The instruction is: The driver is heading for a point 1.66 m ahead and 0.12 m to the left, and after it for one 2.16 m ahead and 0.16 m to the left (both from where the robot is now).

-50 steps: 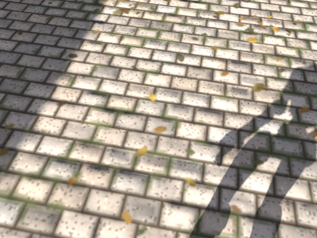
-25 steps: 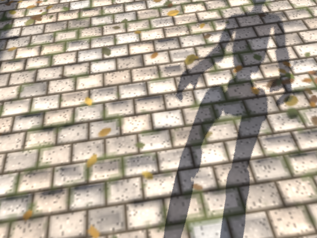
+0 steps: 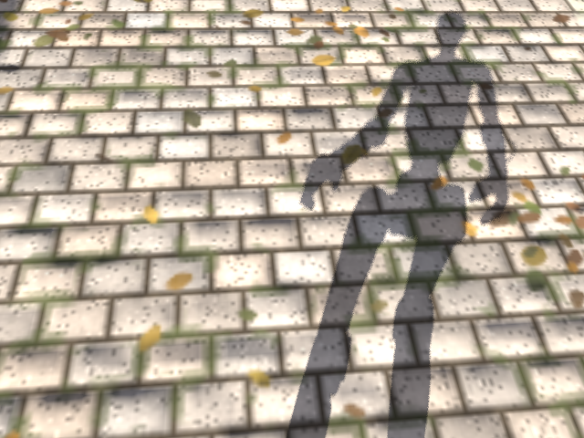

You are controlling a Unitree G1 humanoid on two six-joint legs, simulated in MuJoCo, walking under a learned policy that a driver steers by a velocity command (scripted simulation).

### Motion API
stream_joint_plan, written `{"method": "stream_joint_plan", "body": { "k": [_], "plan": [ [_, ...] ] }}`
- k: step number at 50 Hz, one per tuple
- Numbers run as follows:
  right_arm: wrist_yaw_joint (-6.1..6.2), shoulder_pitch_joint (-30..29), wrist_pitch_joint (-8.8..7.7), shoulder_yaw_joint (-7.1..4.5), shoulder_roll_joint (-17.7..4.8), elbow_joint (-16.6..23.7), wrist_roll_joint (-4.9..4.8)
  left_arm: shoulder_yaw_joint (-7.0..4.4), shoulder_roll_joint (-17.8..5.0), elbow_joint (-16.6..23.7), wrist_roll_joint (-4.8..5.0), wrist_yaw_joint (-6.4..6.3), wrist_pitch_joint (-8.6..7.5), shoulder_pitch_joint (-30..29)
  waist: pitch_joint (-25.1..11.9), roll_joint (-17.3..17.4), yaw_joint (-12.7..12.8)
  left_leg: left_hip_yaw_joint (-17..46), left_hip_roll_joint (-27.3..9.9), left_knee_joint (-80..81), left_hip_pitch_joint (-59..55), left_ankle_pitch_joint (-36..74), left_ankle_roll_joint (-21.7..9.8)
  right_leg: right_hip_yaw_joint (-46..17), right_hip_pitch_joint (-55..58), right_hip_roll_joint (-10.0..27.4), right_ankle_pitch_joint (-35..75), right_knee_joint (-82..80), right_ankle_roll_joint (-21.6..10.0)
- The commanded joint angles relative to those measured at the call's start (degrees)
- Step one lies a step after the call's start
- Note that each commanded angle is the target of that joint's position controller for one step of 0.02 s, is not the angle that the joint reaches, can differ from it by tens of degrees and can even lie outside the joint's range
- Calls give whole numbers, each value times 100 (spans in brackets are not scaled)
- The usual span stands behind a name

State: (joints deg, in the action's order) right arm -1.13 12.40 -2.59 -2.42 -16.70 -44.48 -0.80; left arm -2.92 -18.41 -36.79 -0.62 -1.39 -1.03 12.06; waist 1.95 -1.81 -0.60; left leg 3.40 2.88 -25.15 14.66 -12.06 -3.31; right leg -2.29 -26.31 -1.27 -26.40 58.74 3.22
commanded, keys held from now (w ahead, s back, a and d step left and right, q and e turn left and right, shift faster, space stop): q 0.34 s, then no key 0.42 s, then e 0.24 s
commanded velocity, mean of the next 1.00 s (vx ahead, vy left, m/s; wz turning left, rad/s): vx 0.03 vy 0.00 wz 0.24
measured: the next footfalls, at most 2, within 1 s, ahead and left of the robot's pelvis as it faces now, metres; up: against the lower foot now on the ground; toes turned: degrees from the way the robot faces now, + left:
right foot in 0.30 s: +0.18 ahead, -0.12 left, +0.00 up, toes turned +17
left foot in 0.68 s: +0.08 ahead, +0.12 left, +0.00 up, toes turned +15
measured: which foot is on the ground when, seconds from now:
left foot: down 0.00-0.30, up 0.32-0.66, down 0.68-1.00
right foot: up 0.00-0.28, down 0.30-0.90, up 0.92-1.00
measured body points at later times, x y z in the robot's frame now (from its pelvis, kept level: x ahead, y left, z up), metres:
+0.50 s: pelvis +0.09 -0.03 +0.00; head +0.13 -0.04 +0.44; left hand +0.17 +0.27 -0.08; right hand +0.31 -0.28 -0.11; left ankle +0.00 +0.10 -0.66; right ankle +0.14 -0.13 -0.74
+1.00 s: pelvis +0.09 +0.01 -0.01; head +0.11 +0.01 +0.44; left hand +0.13 +0.31 -0.12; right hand +0.30 -0.21 -0.11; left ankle +0.04 +0.11 -0.74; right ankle +0.13 -0.12 -0.73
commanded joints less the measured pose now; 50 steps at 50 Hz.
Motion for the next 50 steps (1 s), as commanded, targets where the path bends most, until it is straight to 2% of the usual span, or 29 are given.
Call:
{"method": "stream_joint_plan", "body": {
  "k": [1,5,11,13,14,15,16,17,18,19,20,21,23,25,28,30,32,33,34,35,36,37,38,40,42,45,47,48,50],
  "plan": [
    [150,-104,84,-317,-1126,433,18,-161,-410,447,7,-58,-34,-74,-597,795,77,1418,-1316,608,-1042,3359,-1056,-132,-707,113,481,-181,179],
    [279,-32,259,-369,-1175,467,-70,-138,-313,475,32,-91,-1,-380,-659,827,-10,1454,-1166,455,-861,3081,-935,-177,-423,-23,940,-1098,294],
    [326,-110,440,-400,-1189,609,-73,-187,-404,527,102,27,-135,-733,-610,1009,-96,2099,-1119,71,-818,2804,-791,-311,112,-219,1036,-2196,191],
    [336,-294,467,-393,-1143,712,-105,-241,-482,462,120,66,-203,-555,-598,1097,55,2360,-996,-136,-855,2527,-635,-308,547,-231,1360,-3016,62],
    [349,-444,468,-370,-1080,784,-131,-271,-499,386,102,69,-240,-369,-601,1095,209,2370,-826,-304,-727,2223,-475,-245,1015,-175,2068,-3725,-43],
    [353,-342,444,-313,-884,838,-86,-333,-712,376,45,34,-256,-236,-795,853,180,2231,-599,-685,-349,1434,-233,-574,1801,398,2864,-3918,-269],
    [335,65,417,-218,-545,839,73,-382,-1050,493,-42,-28,-209,-192,-1132,-399,-29,1457,7,-1938,385,-849,87,-1698,2687,1648,4693,-3740,-802],
    [334,317,405,-282,-744,914,0,-372,-1030,366,-198,29,-149,-72,-1055,-1490,-170,817,569,-2963,1463,-3082,399,-3019,2792,2485,5382,-3764,-1747],
    [340,592,402,-402,-1145,733,38,-309,-749,432,-93,58,-150,-152,-925,-922,-148,848,176,-3915,1599,-2865,635,-2882,2619,2488,4965,-3798,-1920],
    [344,416,442,-471,-1274,625,-20,-238,-510,440,-61,63,-156,-295,-728,-527,-96,781,79,-4294,1655,-2442,758,-2169,2405,2093,4670,-3689,-1719],
    [374,365,516,-472,-1169,545,-45,-216,-468,440,-43,75,-145,-450,-636,-294,-125,708,34,-4368,1618,-2144,853,-1672,2227,1741,4294,-3699,-1544],
    [389,222,566,-456,-1091,598,-29,-201,-464,401,9,74,-135,-545,-534,-348,-88,677,-17,-4393,1640,-1889,920,-1483,2089,1655,4237,-3736,-1559],
    [359,87,587,-353,-769,673,-46,-179,-461,293,-15,57,-100,-537,-514,-581,-59,399,8,-4033,1326,-1597,994,-977,1861,1362,4407,-3845,-1597],
    [346,-72,571,-277,-605,754,-26,-175,-444,214,-17,41,-70,-498,-631,-748,23,248,-83,-3321,1169,-1548,1019,-854,2074,1360,4451,-3833,-1670],
    [293,-247,556,-182,-476,823,27,-207,-589,126,27,64,-15,-545,-747,-827,123,-12,-280,-2117,530,-1415,938,-780,2012,1416,4311,-3800,-1697],
    [255,-241,552,-188,-541,804,14,-214,-680,33,63,82,25,-450,-741,-871,187,-162,-267,-1487,229,-1133,865,-856,1964,1452,4069,-3763,-1709],
    [211,-10,539,-191,-506,687,25,-173,-651,-35,128,92,52,-518,-666,-771,17,-331,-196,-346,-310,-322,683,-801,1735,1358,3582,-3622,-1563],
    [192,76,525,-192,-522,639,56,-136,-575,-120,164,94,44,-410,-592,-675,-50,-339,-169,404,-723,277,517,-733,1503,1247,3188,-3555,-1345],
    [212,54,517,-207,-722,700,115,-76,-451,-218,116,111,-7,-148,-654,-374,22,129,-512,537,-1295,936,312,-638,1082,1095,2557,-3449,-939],
    [270,92,526,-263,-1143,790,176,23,-184,-176,-97,157,-68,1,-873,775,249,1113,-1464,421,-1687,2137,-68,-85,671,589,1376,-2725,-482],
    [215,-318,481,-159,-812,735,224,60,-26,-138,-100,123,-62,-106,-673,1386,353,1296,-1754,537,-479,1271,-643,117,1145,381,474,-3087,-199],
    [162,-676,410,-74,-490,858,221,25,-243,-213,-107,93,-40,-261,-384,1054,312,1042,-1357,609,-219,359,-527,109,1447,405,975,-3180,-80],
    [151,-584,355,-52,-386,774,252,11,-274,-245,-111,90,-39,-408,-347,1002,215,846,-1073,574,-228,-75,-257,114,1490,370,1415,-3265,-58],
    [153,-399,261,-68,-506,670,243,-24,-408,-391,-40,69,16,-259,-127,860,150,584,-863,558,-214,-166,9,17,1424,423,1776,-3315,-78],
    [209,-185,238,-112,-646,602,208,-39,-460,-408,54,77,16,-325,-2,724,77,442,-818,419,-402,129,50,-24,1137,371,1905,-3199,-151],
    [332,-26,322,-241,-906,610,144,-91,-516,-354,122,65,31,-367,-26,801,-9,627,-1250,412,-642,758,-311,63,619,246,1696,-2624,-134],
    [381,-41,381,-286,-909,660,135,-117,-470,-324,135,78,78,-275,-84,1018,-27,847,-1691,443,-709,1310,-667,165,311,218,861,-1978,-102],
    [401,-118,387,-289,-870,718,148,-134,-446,-290,145,96,111,-265,-119,1152,-55,1009,-1966,460,-728,1664,-890,166,104,249,45,-1363,-101],
    [408,-208,356,-298,-836,761,150,-170,-407,-207,185,146,185,-308,-93,932,-73,1118,-2380,454,-884,2583,-1220,19,-417,451,-855,-390,-77]
  ]
}}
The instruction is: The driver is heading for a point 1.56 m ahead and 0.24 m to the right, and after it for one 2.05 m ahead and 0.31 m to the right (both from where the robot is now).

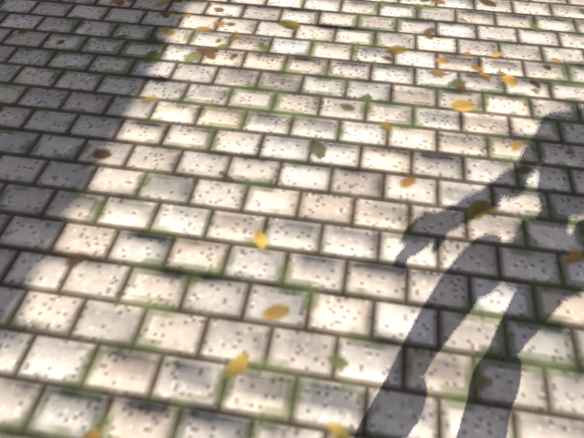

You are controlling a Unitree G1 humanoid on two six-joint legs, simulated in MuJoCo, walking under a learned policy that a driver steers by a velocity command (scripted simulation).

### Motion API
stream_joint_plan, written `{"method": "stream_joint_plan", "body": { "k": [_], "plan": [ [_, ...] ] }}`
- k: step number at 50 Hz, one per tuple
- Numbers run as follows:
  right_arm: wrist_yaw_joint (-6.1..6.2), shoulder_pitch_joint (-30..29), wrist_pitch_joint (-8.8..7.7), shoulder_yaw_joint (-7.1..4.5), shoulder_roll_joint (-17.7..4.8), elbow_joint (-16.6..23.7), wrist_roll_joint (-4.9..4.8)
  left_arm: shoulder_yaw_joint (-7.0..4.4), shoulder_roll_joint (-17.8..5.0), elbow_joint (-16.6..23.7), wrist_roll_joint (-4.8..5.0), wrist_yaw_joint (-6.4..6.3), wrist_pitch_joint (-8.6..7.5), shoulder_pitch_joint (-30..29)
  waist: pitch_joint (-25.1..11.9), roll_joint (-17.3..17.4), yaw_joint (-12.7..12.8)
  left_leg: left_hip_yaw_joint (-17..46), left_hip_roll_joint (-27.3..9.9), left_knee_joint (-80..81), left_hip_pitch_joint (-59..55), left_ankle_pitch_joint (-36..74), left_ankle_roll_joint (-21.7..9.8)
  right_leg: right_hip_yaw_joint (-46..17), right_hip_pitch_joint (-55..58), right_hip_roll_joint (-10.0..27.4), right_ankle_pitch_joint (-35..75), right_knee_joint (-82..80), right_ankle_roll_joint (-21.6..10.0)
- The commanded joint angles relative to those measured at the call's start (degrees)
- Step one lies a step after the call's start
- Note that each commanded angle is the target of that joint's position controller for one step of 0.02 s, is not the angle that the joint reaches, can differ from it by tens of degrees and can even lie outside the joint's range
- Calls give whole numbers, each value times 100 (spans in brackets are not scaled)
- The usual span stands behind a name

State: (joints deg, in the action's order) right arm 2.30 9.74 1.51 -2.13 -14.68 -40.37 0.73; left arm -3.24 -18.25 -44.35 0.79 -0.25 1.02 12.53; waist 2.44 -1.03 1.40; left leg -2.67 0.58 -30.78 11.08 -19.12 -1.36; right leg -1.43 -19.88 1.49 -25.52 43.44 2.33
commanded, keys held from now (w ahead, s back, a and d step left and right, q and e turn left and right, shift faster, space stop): e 0.46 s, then no key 0.54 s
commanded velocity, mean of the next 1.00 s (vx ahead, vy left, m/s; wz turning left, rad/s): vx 0.00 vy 0.00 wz -0.34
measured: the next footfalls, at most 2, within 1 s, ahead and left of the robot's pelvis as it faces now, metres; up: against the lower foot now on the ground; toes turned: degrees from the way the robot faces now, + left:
right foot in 0.16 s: +0.04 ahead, -0.14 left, +0.00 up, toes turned -12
left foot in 0.74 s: +0.11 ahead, +0.08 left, +0.00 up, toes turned -23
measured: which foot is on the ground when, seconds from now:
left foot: down 0.00-0.16, up 0.18-0.72, down 0.74-1.00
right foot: up 0.00-0.14, down 0.16-1.00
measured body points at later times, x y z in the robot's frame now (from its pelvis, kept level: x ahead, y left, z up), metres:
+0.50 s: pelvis +0.01 -0.06 +0.02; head +0.04 -0.10 +0.46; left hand +0.22 +0.18 -0.06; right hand +0.09 -0.38 -0.10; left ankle +0.06 +0.12 -0.66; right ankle +0.00 -0.13 -0.73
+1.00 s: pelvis +0.05 -0.02 +0.01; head +0.06 -0.02 +0.46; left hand +0.26 +0.19 -0.11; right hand +0.09 -0.31 -0.10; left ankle +0.08 +0.10 -0.73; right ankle +0.00 -0.13 -0.73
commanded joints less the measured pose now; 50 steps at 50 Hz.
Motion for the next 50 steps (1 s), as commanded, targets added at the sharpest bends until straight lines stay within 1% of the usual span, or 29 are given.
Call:
{"method": "stream_joint_plan", "body": {
  "k": [1,3,6,7,8,9,10,11,12,13,14,17,20,24,28,31,33,35,36,37,38,39,40,41,42,43,44,46,50],
  "plan": [
    [52,-75,-67,-353,-1068,356,-38,-131,-376,551,51,51,18,-303,-154,699,-209,1519,-2100,964,-554,3476,-1375,-48,-1055,251,-837,1086,35],
    [34,-348,-49,-403,-1144,390,-90,-113,-350,558,47,96,60,-232,-310,705,-165,1067,-1920,828,-513,3749,-1204,143,-662,261,-343,662,60],
    [34,-435,26,-431,-1173,351,-191,-156,-430,596,80,214,72,-2,-546,821,-59,553,-1699,332,-496,3545,-881,534,83,9,608,-513,-73],
    [39,-416,29,-419,-1123,312,-249,-202,-477,548,62,219,66,220,-626,726,63,319,-1550,-81,-304,3116,-658,644,580,-169,1266,-1206,-206],
    [10,-12,-9,-383,-957,177,-215,-305,-738,578,5,158,48,336,-683,63,49,-122,-1163,-1002,199,2031,-229,107,1239,-93,2442,-1880,-434],
    [-9,6,-32,-228,-520,437,156,-491,-1618,780,-33,40,12,402,-701,-1784,-139,-459,-318,-2859,2034,-1504,467,-2420,2221,1585,5068,-2098,-1285],
    [22,-482,-64,-263,-709,565,53,-387,-1452,869,-254,130,-118,614,-1210,-1280,268,596,123,-3801,2333,-2380,490,-3358,1958,2203,5084,-2342,-2309],
    [40,-540,-44,-328,-914,540,-91,-338,-1284,903,-253,180,-241,387,-895,-677,183,789,-28,-4199,2536,-2045,445,-2860,1861,2005,4707,-2362,-2279],
    [59,-506,-39,-362,-984,481,-103,-319,-1151,893,-140,153,-295,147,-658,-411,52,816,-155,-4110,2636,-1499,390,-2375,1753,1656,4213,-2308,-1965],
    [100,-460,-34,-395,-1019,367,-61,-287,-1030,910,-37,99,-274,-57,-577,-177,-18,843,-254,-3898,2662,-1057,401,-2106,1732,1411,3848,-2284,-1688],
    [112,-414,-30,-420,-1051,350,-47,-250,-973,933,21,49,-244,-173,-558,-260,-97,873,-283,-3713,2463,-731,444,-1917,1583,1233,3864,-2304,-1560],
    [60,-219,-45,-402,-887,270,-101,-215,-885,1010,-10,-44,-174,-136,-746,-415,-141,811,-95,-3570,2201,-235,596,-1709,1646,990,3993,-2384,-1541],
    [74,-347,-53,-389,-813,301,-90,-235,-920,1039,1,-99,-122,-78,-665,-446,-68,857,-42,-2996,2305,-82,709,-1843,1749,920,3516,-2445,-1538],
    [69,-421,-100,-404,-833,300,-103,-247,-936,1093,-29,-159,-43,-157,-542,-599,-31,926,-39,-2280,2212,33,801,-2100,1575,851,2578,-2501,-1520],
    [12,-416,-169,-369,-784,274,-108,-208,-863,1083,-99,-149,-6,-235,-522,-709,63,823,-113,-1703,1661,-11,779,-2152,1195,782,2300,-2428,-1549],
    [-44,-387,-233,-351,-797,286,-128,-176,-838,1060,-124,-106,28,-319,-524,-713,105,732,-111,-1281,1254,-181,690,-2281,1079,807,2587,-2293,-1592],
    [-88,-323,-276,-335,-787,281,-141,-146,-797,1028,-108,-84,50,-381,-554,-699,91,686,-94,-884,984,-231,622,-2383,1105,816,2924,-2167,-1585],
    [-145,-105,-326,-309,-708,209,-140,-88,-677,991,-56,-76,61,-530,-580,-631,-91,619,-72,48,490,228,511,-2379,1068,699,3168,-1984,-1462],
    [-176,64,-365,-285,-647,148,-100,-48,-584,950,-16,-79,61,-549,-563,-541,-241,592,-87,941,10,1065,407,-2307,922,559,3089,-1916,-1282],
    [-172,101,-393,-293,-811,167,-8,-7,-462,885,-61,-80,24,-335,-618,-288,-179,893,-450,1172,-498,1918,269,-2155,689,367,2575,-1815,-977],
    [-146,96,-389,-335,-1187,261,75,28,-339,832,-206,-67,-27,23,-784,614,100,1655,-1267,1103,-872,3228,-81,-1578,415,-146,1357,-1163,-640],
    [-163,-163,-373,-286,-1129,196,136,-10,-364,818,-150,-67,-43,116,-562,1238,320,2063,-1661,1088,-280,3246,-798,-993,352,-531,190,-1133,-361],
    [-188,-378,-392,-196,-803,261,71,-32,-533,765,-208,-91,-36,27,-516,1070,221,2044,-1597,1222,-54,2641,-965,-869,611,-356,237,-1170,-161],
    [-201,-355,-405,-175,-754,213,38,-54,-547,777,-196,-103,-24,-200,-474,1023,114,1858,-1318,1204,-127,2156,-769,-845,624,-321,663,-1362,-126],
    [-206,-256,-417,-187,-851,169,12,-42,-457,749,-200,-117,14,-321,-489,985,30,1672,-1094,1159,-154,1777,-570,-853,716,-289,1047,-1539,-109],
    [-202,-205,-438,-174,-857,136,-12,-36,-426,767,-217,-110,52,-376,-449,969,-24,1602,-1009,1150,-91,1488,-439,-894,806,-228,1343,-1674,-110],
    [-194,-152,-447,-141,-824,102,4,-16,-349,745,-204,-88,68,-359,-417,918,-9,1473,-896,1126,51,1227,-316,-900,959,-185,1543,-1755,-149],
    [-192,-126,-446,-111,-790,109,24,-33,-389,626,-154,-63,48,-251,-269,615,-50,1142,-615,1007,80,869,-120,-907,868,-196,1703,-1757,-305],
    [-161,-5,-438,-77,-752,76,-33,-42,-351,461,-158,-88,-22,-212,-332,161,-142,959,-470,731,-105,1249,-116,-1005,836,-128,2168,-1825,-313]
  ]
}}
Keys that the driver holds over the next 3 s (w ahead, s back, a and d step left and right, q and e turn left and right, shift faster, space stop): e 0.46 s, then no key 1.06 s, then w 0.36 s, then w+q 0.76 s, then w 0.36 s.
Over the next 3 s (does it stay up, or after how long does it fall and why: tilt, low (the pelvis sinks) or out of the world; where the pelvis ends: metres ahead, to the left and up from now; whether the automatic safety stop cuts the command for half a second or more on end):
stays up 0.69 -0.20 0.01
